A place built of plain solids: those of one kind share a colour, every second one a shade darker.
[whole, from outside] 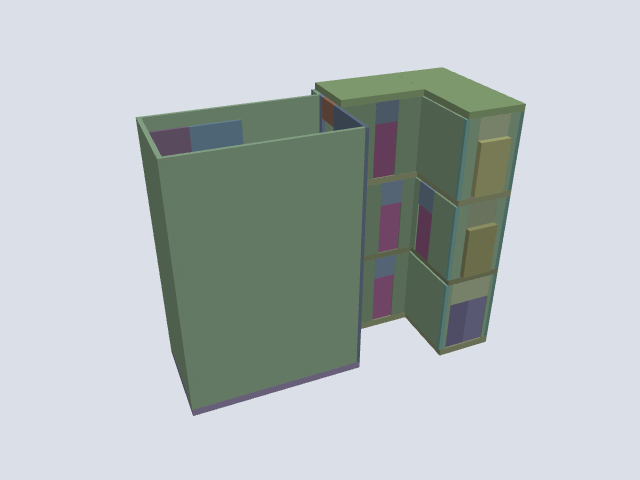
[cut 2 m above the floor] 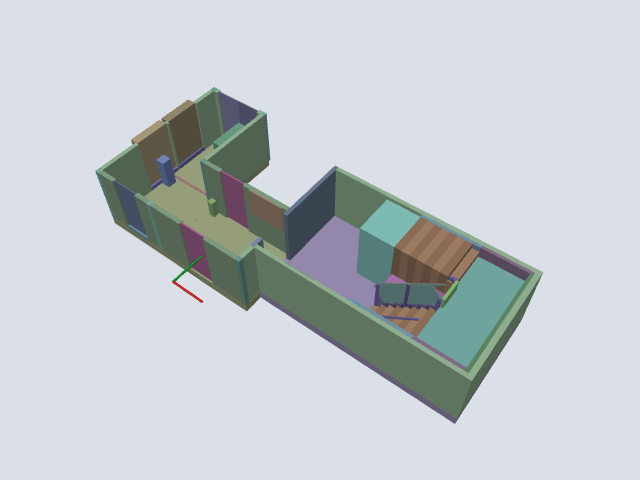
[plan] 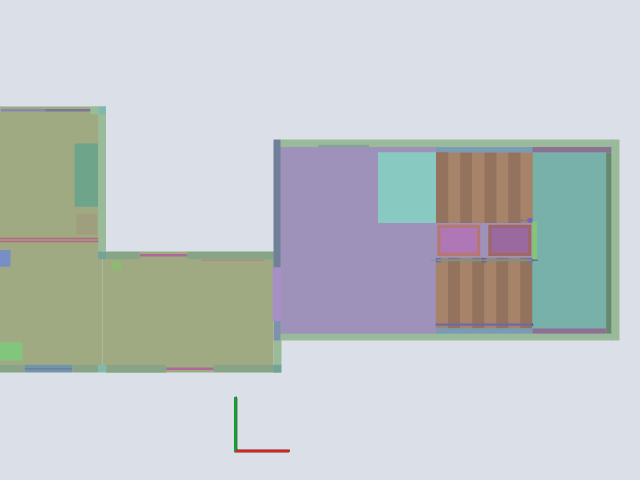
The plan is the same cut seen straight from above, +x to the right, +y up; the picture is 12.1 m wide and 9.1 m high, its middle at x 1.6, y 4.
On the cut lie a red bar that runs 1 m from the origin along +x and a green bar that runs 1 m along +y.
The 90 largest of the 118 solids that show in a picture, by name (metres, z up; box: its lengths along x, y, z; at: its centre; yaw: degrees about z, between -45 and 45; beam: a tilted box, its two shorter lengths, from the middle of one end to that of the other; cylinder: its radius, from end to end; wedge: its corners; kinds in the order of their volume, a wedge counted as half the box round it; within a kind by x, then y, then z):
{
 "wall_1": {"box": [0.15, 1.42, 3.05], "at": [-4.68, 2.35, 1.52]},
 "wall_2": {"box": [0.15, 0.85, 3.05], "at": [-4.68, 5.96, 1.52]},
 "wall_3": {"box": [0.4, 0.15, 3.05], "at": [-4.41, 6.46, 4.82]},
 "wall_4": {"box": [0.4, 0.15, 2.9], "at": [-4.41, 6.46, 8.04]},
 "wall_5": {"box": [0.61, 0.15, 3.05], "at": [-4.3, 1.56, 1.52]},
 "wall_6": {"box": [0.5, 0.15, 3.05], "at": [-2.85, 1.56, 1.52]},
 "wall_7": {"box": [0.4, 0.15, 3.05], "at": [-2.81, 6.46, 4.82]},
 "wall_8": {"box": [0.4, 0.15, 2.9], "at": [-2.81, 6.46, 8.04]},
 "wall_9": {"box": [0.15, 0.36, 3.05], "at": [-2.53, 3.96, 4.82]},
 "wall_10": {"box": [0.15, 2.6, 3.05], "at": [-2.53, 5.08, 1.52]},
 "wall_11": {"box": [0.15, 2.6, 2.9], "at": [-2.53, 5.08, 8.04]},
 "wall_12": {"box": [0.15, 1.24, 3.05], "at": [-2.53, 5.76, 4.82]},
 "wall_13": {"box": [0.53, 0.15, 3.05], "at": [-2.19, 3.71, 4.82]},
 "wall_14": {"box": [0.64, 0.15, 3.05], "at": [-2.13, 3.71, 1.52]},
 "wall_15": {"box": [0.92, 0.15, 2.9], "at": [-1.99, 3.71, 8.04]},
 "wall_16": {"box": [1.14, 0.15, 3.05], "at": [-1.89, 1.56, 1.52]},
 "wall_17": {"box": [1.76, 0.15, 2.9], "at": [-0.16, 1.56, 8.04]},
 "wall_18": {"box": [1.74, 0.15, 3.05], "at": [-0.15, 3.71, 4.82]},
 "wall_19": {"box": [1.64, 0.15, 3.05], "at": [-0.1, 3.71, 1.52]},
 "wall_20": {"box": [1.35, 0.15, 2.9], "at": [0.04, 3.71, 8.04]},
 "wall_21": {"box": [1.14, 0.15, 3.05], "at": [0.15, 1.56, 1.52]},
 "wall_22": {"box": [0.15, 0.46, 3.05], "at": [0.8, 1.86, 1.52]},
 "wall_23": {"box": [6.28, 0.13, 9.49], "at": [3.99, 2.16, 4.75]},
 "wall_24": {"box": [6.28, 0.14, 9.49], "at": [3.99, 5.83, 4.75]},
 "wall_25": {"box": [0.16, 3.81, 9.49], "at": [7.2, 4.0, 4.75]},
 "corr_floor_slab_1": {"box": [2.23, 5.05, 0.3], "at": [-3.64, 4.01, -0.15]},
 "corr_floor_slab_2": {"box": [2.23, 5.05, 0.25], "at": [-3.64, 4.01, 3.17]},
 "corr_floor_slab_3": {"box": [2.23, 5.05, 0.25], "at": [-3.64, 4.01, 6.47]},
 "corr_floor_slab_4": {"box": [3.25, 2.3, 0.3], "at": [-0.9, 2.63, -0.15]},
 "corr_floor_slab_5": {"box": [3.25, 2.3, 0.25], "at": [-0.9, 2.63, 3.17]},
 "corr_floor_slab_6": {"box": [3.25, 2.3, 0.25], "at": [-0.9, 2.63, 6.47]},
 "landing_slab_1": {"box": [1.1, 1.34, 3.3], "at": [3.25, 4.99, 1.65]},
 "landing_slab_2": {"box": [1.4, 3.34, 1.65], "at": [6.32, 3.99, 0.83]},
 "tread_slab_1": {"box": [0.24, 1.34, 3.11], "at": [3.91, 4.99, 1.56]},
 "tread_slab_2": {"box": [0.24, 1.34, 0.37], "at": [4.14, 3.0, 0.18]},
 "tread_slab_3": {"box": [0.24, 1.34, 2.93], "at": [4.14, 4.99, 1.47]},
 "tread_slab_4": {"box": [0.24, 1.34, 0.55], "at": [4.37, 3.0, 0.28]},
 "tread_slab_5": {"box": [0.23, 1.34, 2.75], "at": [4.37, 4.99, 1.37]},
 "tread_slab_6": {"box": [0.24, 1.34, 0.73], "at": [4.6, 3.0, 0.37]},
 "tread_slab_7": {"box": [0.24, 1.34, 2.57], "at": [4.6, 4.99, 1.28]},
 "tread_slab_8": {"box": [0.23, 1.34, 0.92], "at": [4.83, 3.0, 0.46]},
 "tread_slab_9": {"box": [0.24, 1.34, 2.38], "at": [4.83, 4.99, 1.19]},
 "tread_slab_10": {"box": [0.23, 1.34, 1.1], "at": [5.06, 3.0, 0.55]},
 "tread_slab_11": {"box": [0.23, 1.34, 2.2], "at": [5.06, 4.99, 1.1]},
 "tread_slab_12": {"box": [0.23, 1.34, 1.28], "at": [5.29, 3.0, 0.64]},
 "tread_slab_13": {"box": [0.24, 1.34, 2.02], "at": [5.29, 4.99, 1.01]},
 "tread_slab_14": {"box": [0.24, 1.34, 1.47], "at": [5.51, 3.0, 0.73]},
 "tread_slab_15": {"box": [0.24, 1.34, 1.83], "at": [5.52, 4.99, 0.92]},
 "floor_slab_1": {"box": [6.56, 3.81, 0.3], "at": [4.0, 4.0, -0.15]},
 "corr_ceiling_slab_1": {"box": [2.23, 5.05, 0.25], "at": [-3.64, 4.01, 9.62]},
 "corr_ceiling_slab_2": {"box": [3.25, 2.3, 0.25], "at": [-0.9, 2.63, 9.62]},
 "wall_cheek_1": {"box": [0.13, 0.37, 9.49], "at": [0.79, 2.28, 4.75]},
 "wall_cheek_2": {"box": [0.13, 2.42, 9.49], "at": [0.79, 4.69, 4.75]},
 "wall_wall_1": {"box": [1.83, 0.1, 9.0], "at": [4.71, 2.27, 4.5]},
 "wall_wall_2": {"box": [1.83, 0.1, 9.0], "at": [4.71, 5.71, 4.5]},
 "wall_land_far_wall_1": {"box": [0.1, 3.44, 9.0], "at": [7.07, 3.94, 4.5]},
 "wall_land_wall_1": {"box": [1.4, 0.1, 9.0], "at": [6.33, 2.27, 4.5]},
 "wall_land_wall_2": {"box": [1.5, 0.1, 9.0], "at": [6.38, 5.71, 4.5]},
 "corr_bay_pane_1": {"box": [0.3, 1.2, 2.15], "at": [-4.82, 3.66, 1.22]},
 "corr_bay_pane_2": {"box": [0.3, 1.2, 2.15], "at": [-4.82, 4.94, 1.22]},
 "corr_end_pane_1": {"box": [1.2, 0.3, 2.0], "at": [-3.6, 6.59, 4.4]},
 "corr_end_pane_2": {"box": [1.2, 0.3, 2.0], "at": [-3.6, 6.59, 7.7]},
 "corr_cabinet_body_1": {"box": [0.45, 1.2, 1.8], "at": [-2.83, 5.23, 0.9]},
 "wall_head_corr_end_1": {"box": [1.7, 0.15, 0.95], "at": [-3.6, 6.46, 2.57]},
 "wall_head_corr_end_2": {"box": [1.2, 0.15, 0.95], "at": [-3.6, 6.46, 5.87]},
 "wall_head_corr_end_3": {"box": [1.2, 0.15, 0.8], "at": [-3.6, 6.46, 9.09]},
 "wall_head_corr_door_1": {"box": [0.15, 1.0, 0.95], "at": [-2.53, 4.64, 5.87]},
 "wall_head_corr_door_2": {"box": [0.9, 0.15, 0.95], "at": [-1.47, 3.71, 5.87]},
 "wall_head_corr_door_3": {"box": [0.9, 0.15, 0.95], "at": [-1.36, 3.71, 2.57]},
 "wall_head_corr_door_4": {"box": [0.9, 0.15, 0.8], "at": [-1.08, 3.71, 9.09]},
 "corr_well_planter_box_1": {"box": [0.82, 0.6, 0.5], "at": [4.23, 3.99, 0.25]},
 "corr_well_planter_box_2": {"box": [0.82, 0.6, 0.5], "at": [5.2, 3.99, 0.25]},
 "corr_door_leaf_1": {"box": [0.05, 1.0, 2.1], "at": [-2.53, 4.64, 4.35]},
 "corr_door_leaf_2": {"box": [0.9, 0.05, 2.1], "at": [-1.47, 3.71, 4.35]},
 "corr_door_leaf_3": {"box": [0.9, 0.05, 2.1], "at": [-1.36, 3.71, 1.05]},
 "corr_door_leaf_4": {"box": [0.9, 0.05, 2.1], "at": [-1.08, 3.71, 7.65]},
 "corr_door_leaf_5": {"box": [0.9, 0.05, 2.1], "at": [-0.87, 1.56, 1.05]},
 "corr_well_planter_plant_1": {"box": [0.7, 0.48, 0.5], "at": [4.23, 3.99, 0.75]},
 "corr_well_planter_plant_2": {"box": [0.7, 0.48, 0.9], "at": [5.2, 3.99, 0.95]},
 "corr_fan_body_1": {"box": [0.4, 0.4, 1.25], "at": [-2.83, 4.3, 0.62]},
 "door_leaf_1": {"box": [0.97, 0.045, 2.08], "at": [2.05, 5.78, 1.04]},
 "door_leaf_2": {"box": [0.97, 0.045, 2.08], "at": [2.3, 2.2, 1.04]},
 "corr_end_leaf_1": {"box": [0.85, 0.05, 2.1], "at": [-4.03, 6.46, 1.05]},
 "corr_end_leaf_2": {"box": [0.85, 0.05, 2.1], "at": [-3.18, 6.46, 1.05]},
 "wallpost_1": {"box": [0.15, 0.15, 3.05], "at": [-4.68, 1.56, 1.52]},
 "wallpost_2": {"box": [0.15, 0.15, 3.05], "at": [-4.68, 6.46, 1.52]},
 "corr_cooler_body_1": {"box": [0.32, 0.32, 1.05], "at": [-4.42, 3.65, 0.52]},
 "wall_head_1": {"box": [0.13, 1.02, 0.79], "at": [0.79, 2.98, 9.1]},
 "corr_left_box_1": {"box": [0.5, 0.35, 0.45], "at": [-4.29, 1.89, 0.22]},
 "guard_panel_1": {"box": [0.09, 0.72, 1.1], "at": [5.67, 3.99, 2.2]}
}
